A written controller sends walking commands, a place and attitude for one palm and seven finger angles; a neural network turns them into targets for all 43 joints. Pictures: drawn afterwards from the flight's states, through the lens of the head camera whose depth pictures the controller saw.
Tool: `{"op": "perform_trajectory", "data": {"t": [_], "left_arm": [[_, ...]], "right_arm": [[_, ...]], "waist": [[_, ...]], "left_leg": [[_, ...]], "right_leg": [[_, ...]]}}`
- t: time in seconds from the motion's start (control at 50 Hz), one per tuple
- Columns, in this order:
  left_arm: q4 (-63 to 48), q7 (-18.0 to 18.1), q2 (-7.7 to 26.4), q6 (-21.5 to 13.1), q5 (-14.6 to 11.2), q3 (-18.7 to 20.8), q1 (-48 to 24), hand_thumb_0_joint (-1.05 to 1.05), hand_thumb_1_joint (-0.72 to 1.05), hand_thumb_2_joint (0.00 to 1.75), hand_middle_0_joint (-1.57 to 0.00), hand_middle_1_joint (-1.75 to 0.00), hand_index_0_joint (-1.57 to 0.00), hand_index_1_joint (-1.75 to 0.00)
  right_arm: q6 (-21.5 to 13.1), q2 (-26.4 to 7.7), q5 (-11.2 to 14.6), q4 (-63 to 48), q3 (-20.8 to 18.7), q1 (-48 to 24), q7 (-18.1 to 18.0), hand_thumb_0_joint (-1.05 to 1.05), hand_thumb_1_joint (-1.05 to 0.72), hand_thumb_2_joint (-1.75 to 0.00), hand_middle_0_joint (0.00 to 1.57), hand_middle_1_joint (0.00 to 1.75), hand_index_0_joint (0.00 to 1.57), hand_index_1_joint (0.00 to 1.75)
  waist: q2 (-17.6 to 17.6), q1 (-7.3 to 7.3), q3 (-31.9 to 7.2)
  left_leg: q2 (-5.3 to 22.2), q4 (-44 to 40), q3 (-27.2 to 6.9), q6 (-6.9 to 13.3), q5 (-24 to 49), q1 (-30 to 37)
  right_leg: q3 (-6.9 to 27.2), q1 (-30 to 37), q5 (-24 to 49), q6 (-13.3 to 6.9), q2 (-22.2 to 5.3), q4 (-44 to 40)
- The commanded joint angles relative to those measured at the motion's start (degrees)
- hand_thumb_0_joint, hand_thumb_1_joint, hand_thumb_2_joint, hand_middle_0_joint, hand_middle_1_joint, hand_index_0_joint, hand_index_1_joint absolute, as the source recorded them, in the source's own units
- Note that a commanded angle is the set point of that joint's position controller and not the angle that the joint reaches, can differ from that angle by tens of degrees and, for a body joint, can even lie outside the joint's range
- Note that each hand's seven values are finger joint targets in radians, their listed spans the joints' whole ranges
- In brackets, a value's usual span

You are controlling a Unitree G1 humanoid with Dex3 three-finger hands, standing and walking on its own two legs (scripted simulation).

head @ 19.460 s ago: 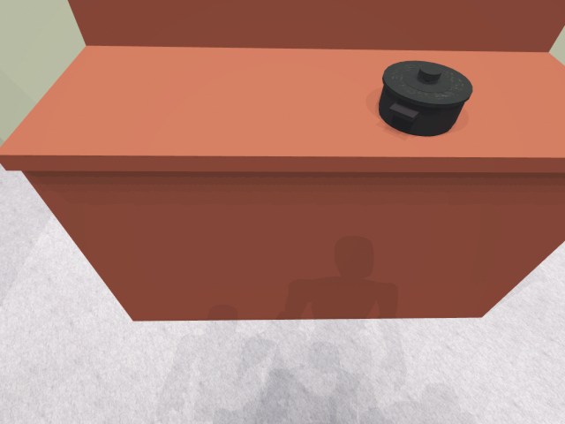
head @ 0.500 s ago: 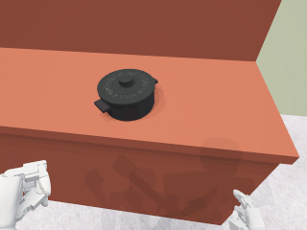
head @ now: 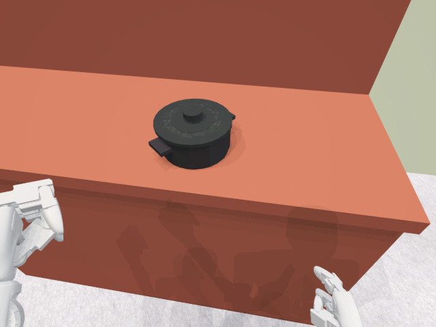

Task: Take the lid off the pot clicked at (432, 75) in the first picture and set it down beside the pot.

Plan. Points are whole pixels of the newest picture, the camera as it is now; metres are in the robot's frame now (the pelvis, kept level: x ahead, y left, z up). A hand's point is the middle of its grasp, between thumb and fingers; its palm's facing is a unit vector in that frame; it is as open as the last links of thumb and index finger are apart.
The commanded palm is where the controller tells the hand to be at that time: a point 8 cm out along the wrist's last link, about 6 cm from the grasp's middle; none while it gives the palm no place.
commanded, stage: reach forward and open the fingers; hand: left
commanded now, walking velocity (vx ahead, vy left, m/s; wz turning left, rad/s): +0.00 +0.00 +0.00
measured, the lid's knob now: (192, 113) +0.51 +0.14 +0.14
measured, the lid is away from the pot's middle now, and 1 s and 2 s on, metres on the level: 0.00 0.00 0.00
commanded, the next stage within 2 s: move the open hand above the knob in 1.14 s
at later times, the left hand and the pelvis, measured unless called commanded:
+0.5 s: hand (53, 219) +0.19 +0.27 +0.17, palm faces -0.10 -0.01 -0.99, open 3.6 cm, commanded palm +0.17 +0.26 +0.24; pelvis -0.02 -0.01 -0.01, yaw +2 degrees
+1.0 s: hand (79, 189) +0.23 +0.24 +0.18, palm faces -0.12 +0.00 -0.99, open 9.7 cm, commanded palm +0.21 +0.24 +0.26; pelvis -0.05 -0.01 +0.00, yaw +0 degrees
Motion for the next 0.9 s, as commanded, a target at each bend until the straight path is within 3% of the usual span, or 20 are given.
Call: {"op": "perform_trajectory", "data": {"t": [0.0, 0.02, 0.04, 0.06, 0.1, 0.14, 0.22, 0.24, 0.3, 0.34, 0.4, 0.44, 0.48, 0.54, 0.6, 0.68, 0.72, 0.74, 0.82, 0.88], "left_arm": [[-10.93, 1.07, 9.39, -3.93, -0.79, 7.25, -5.81, 0.0, 0.9, 0.9, -1.3, -1.5, -1.3, -1.5], [-11.36, 1.06, 9.88, -4.05, -0.83, 8.23, -5.76, 0.0, 0.9, 0.9, -1.3, -1.5, -1.3, -1.5], [-13.1, 2.2, 21.78, 2.18, 19.84, 3.95, -6.65, 0.0, 0.87, 0.92, -1.29, -1.46, -1.29, -1.46], [-16.9, 2.45, 15.2, 5.29, 18.83, 2.16, -8.35, 0.0, 0.84, 0.94, -1.29, -1.43, -1.29, -1.43], [-15.22, 2.71, 21.46, 10.47, 26.7, 5.02, -3.65, 0.0, 0.79, 0.98, -1.28, -1.36, -1.28, -1.36], [-17.42, 1.5, 26.29, 14.25, 32.88, 5.02, -9.59, 0.0, 0.73, 1.03, -1.26, -1.29, -1.26, -1.29], [-8.68, -4.46, 31.87, 18.76, 40.23, 5.18, -10.87, 0.0, 0.61, 1.11, -1.24, -1.15, -1.24, -1.15], [-8.39, -6.23, 34.44, 18.59, 40.92, 5.54, -14.52, 0.0, 0.58, 1.13, -1.23, -1.11, -1.23, -1.11], [-2.86, -12.61, 34.8, 19.01, 40.84, 2.91, -16.75, 0.0, 0.47, 1.19, -1.2, -1.0, -1.2, -1.0], [-6.06, -16.43, 37.12, 18.11, 40.5, 2.4, -22.38, 0.0, 0.39, 1.24, -1.18, -0.93, -1.18, -0.93], [0.69, -21.81, 40.02, 17.06, 40.15, 2.9, -26.25, 0.0, 0.28, 1.3, -1.14, -0.83, -1.14, -0.83], [2.67, -24.71, 42.86, 16.27, 40.35, 4.17, -31.16, 0.0, 0.2, 1.34, -1.12, -0.76, -1.12, -0.76], [6.25, -27.55, 42.47, 15.09, 39.29, 2.7, -34.29, 0.0, 0.13, 1.38, -1.09, -0.68, -1.09, -0.68], [4.68, -30.76, 43.75, 13.16, 38.25, 3.27, -38.2, 0.0, 0.02, 1.45, -1.05, -0.58, -1.05, -0.58], [9.18, -32.08, 42.6, 10.87, 37.46, 1.92, -41.59, 0.0, -0.08, 1.51, -1.0, -0.47, -1.0, -0.47], [10.08, -31.55, 43.45, 9.09, 38.2, 2.39, -46.4, 0.0, -0.2, 1.59, -0.94, -0.33, -0.94, -0.33], [11.22, -30.74, 42.61, 9.68, 39.53, 1.81, -45.16, 0.0, -0.26, 1.61, -0.92, -0.26, -0.92, -0.26], [10.58, -30.55, 42.96, 9.32, 39.1, 1.36, -49.37, 0.0, -0.29, 1.61, -0.9, -0.22, -0.9, -0.22], [16.61, -29.81, 40.91, 11.62, 40.79, -0.5, -48.48, 0.0, -0.4, 1.64, -0.85, -0.08, -0.85, -0.08], [13.94, -29.81, 40.7, 11.48, 40.54, -2.69, -55.57, 0.0, -0.4, 1.61, -0.84, -0.08, -0.84, -0.08]], "right_arm": [[-3.32, -7.28, 0.19, -9.39, -2.77, -8.56, -0.49, 0.0, -0.9, -0.9, 0.2, 0.3, 0.2, 0.3], [-3.31, -7.25, 0.31, -9.62, -2.77, -9.04, -0.33, 0.0, -0.9, -0.9, 0.2, 0.3, 0.2, 0.3], [1.15, -11.29, -0.85, -11.76, -1.21, -8.68, 0.38, 0.0, -0.9, -0.9, 0.2, 0.3, 0.2, 0.3], [3.51, -8.68, 0.2, -14.65, -1.76, -10.24, 1.13, 0.0, -0.9, -0.9, 0.2, 0.3, 0.2, 0.3], [7.2, -10.17, 0.55, -15.99, -2.34, -9.77, 1.77, 0.0, -0.9, -0.9, 0.2, 0.3, 0.2, 0.3], [10.59, -10.62, 1.37, -17.71, -1.88, -11.65, 2.07, 0.0, -0.9, -0.9, 0.2, 0.3, 0.2, 0.3], [13.35, -11.37, 2.8, -17.88, -1.88, -14.85, 1.73, 0.0, -0.9, -0.9, 0.2, 0.3, 0.2, 0.3], [13.87, -11.82, 2.68, -16.79, -1.93, -13.36, 1.44, 0.0, -0.9, -0.9, 0.2, 0.3, 0.2, 0.3], [13.59, -11.98, 3.25, -15.59, -1.8, -13.56, 0.76, 0.0, -0.9, -0.9, 0.2, 0.3, 0.2, 0.3], [12.54, -11.83, 3.31, -16.1, -1.58, -13.93, 0.45, 0.0, -0.9, -0.9, 0.2, 0.3, 0.2, 0.3], [11.84, -11.92, 3.15, -14.94, -1.15, -13.57, -0.84, 0.0, -0.9, -0.9, 0.2, 0.3, 0.2, 0.3], [11.63, -12.14, 3.09, -14.79, -1.06, -12.99, -1.1, 0.0, -0.9, -0.9, 0.2, 0.3, 0.2, 0.3], [11.38, -12.01, 3.03, -14.7, -0.95, -13.24, -1.68, 0.0, -0.9, -0.9, 0.2, 0.3, 0.2, 0.3], [10.72, -12.05, 2.8, -15.33, -1.15, -12.27, -1.45, 0.0, -0.9, -0.9, 0.2, 0.3, 0.2, 0.3], [10.26, -11.84, 3.06, -15.11, -0.97, -12.48, -1.69, 0.0, -0.9, -0.9, 0.2, 0.3, 0.2, 0.3], [9.82, -11.72, 3.03, -15.48, -1.19, -12.8, -1.21, 0.0, -0.9, -0.9, 0.2, 0.3, 0.2, 0.3], [9.02, -11.6, 3.36, -16.23, -1.35, -13.96, -0.7, 0.0, -0.9, -0.9, 0.2, 0.3, 0.2, 0.3], [9.55, -11.89, 3.06, -15.56, -1.37, -12.12, -0.73, 0.0, -0.9, -0.9, 0.2, 0.3, 0.2, 0.3], [9.11, -12.29, 3.8, -15.87, -1.67, -13.49, -0.18, 0.0, -0.9, -0.9, 0.2, 0.3, 0.2, 0.3], [9.12, -11.84, 3.58, -16.03, -1.38, -13.53, -0.42, 0.0, -0.9, -0.9, 0.2, 0.3, 0.2, 0.3]], "waist": [[0.56, -0.32, -2.77], [0.82, -0.31, -2.93], [6.28, 0.49, -3.18], [7.65, 0.83, -2.78], [6.24, 2.72, -5.65], [4.71, 1.88, -8.73], [0.55, 1.48, -10.39], [-0.25, 1.09, -12.33], [-1.18, 0.59, -10.0], [0.76, 0.29, -13.95], [-0.42, 0.01, -9.79], [-0.88, -0.49, -10.95], [-0.15, -0.68, -8.94], [0.01, -0.8, -12.89], [0.33, -0.71, -9.55], [0.94, -0.02, -11.16], [3.1, 0.04, -11.77], [2.57, -0.15, -12.68], [0.5, -0.33, -9.92], [1.34, -0.38, -11.14]], "left_leg": [[1.38, -5.89, -2.27, -0.9, 7.27, -1.78], [1.25, -5.78, -2.14, -0.93, 7.27, -1.73], [0.4, -4.7, -1.34, -1.6, 7.97, -10.25], [0.55, -4.75, -1.03, -1.87, 8.08, -11.94], [0.91, -3.53, -0.69, -1.35, 5.8, -12.76], [0.52, -1.38, -0.54, -0.85, 6.2, -13.27], [-0.11, 0.78, -1.29, -0.13, 8.36, -11.35], [-0.09, 0.93, -1.5, 0.0, 9.45, -10.64], [-0.45, 0.12, -2.24, 0.3, 10.78, -9.43], [-1.11, 0.54, -2.42, 0.73, 12.8, -7.23], [-1.51, -0.84, -2.32, 0.93, 11.42, -7.38], [-1.93, -0.96, -2.31, 1.0, 11.98, -6.61], [-2.24, -1.77, -2.15, 1.18, 9.98, -6.15], [-2.91, -1.76, -2.13, 1.38, 11.62, -3.66], [-2.76, -3.12, -1.74, 1.33, 8.37, -3.33], [-2.94, -3.61, -1.57, 1.25, 6.79, -2.85], [-2.67, -3.66, -1.71, 0.93, 6.19, -3.14], [-2.86, -4.25, -1.67, 0.99, 5.55, -3.01], [-2.42, -4.73, -1.59, 0.67, 2.73, -5.55], [-2.73, -5.26, -1.47, 0.93, 1.05, -5.03]], "right_leg": [[-0.06, -0.66, 0.28, -0.94, 0.92, -3.34], [0.11, -0.72, 0.22, -0.95, 1.16, -3.45], [-0.69, -2.95, 1.25, -0.47, 0.98, 3.79], [-2.32, -3.51, 0.21, -1.18, 0.87, 5.01], [-1.17, -2.99, -1.55, -1.35, 1.44, 6.47], [0.03, -3.39, -2.44, -1.23, 1.61, 7.02], [1.58, -4.61, -1.07, -0.86, 1.83, 5.8], [1.22, -3.88, -0.04, -0.52, 0.94, 5.86], [0.57, -5.04, 1.82, 0.14, 0.59, 4.23], [0.74, -3.36, 3.92, 0.42, 0.19, 3.77], [0.09, -4.94, 2.65, 0.78, 0.35, 1.84], [0.25, -3.71, 3.27, 0.89, 0.25, 1.01], [0.01, -5.08, 1.27, 1.23, 0.4, -0.25], [0.03, -2.63, 3.12, 1.26, 0.39, -0.97], [-0.64, -5.15, -1.32, 1.31, 0.71, -2.54], [-0.08, -4.11, -3.88, 0.76, 0.59, -2.82], [1.24, -4.2, -5.0, 0.18, 1.22, -3.16], [0.54, -3.27, -5.52, 0.25, 0.35, -2.95], [1.29, -4.99, -7.87, -0.01, 1.28, -3.05], [0.66, -4.71, -9.19, 0.19, 0.55, -2.27]]}}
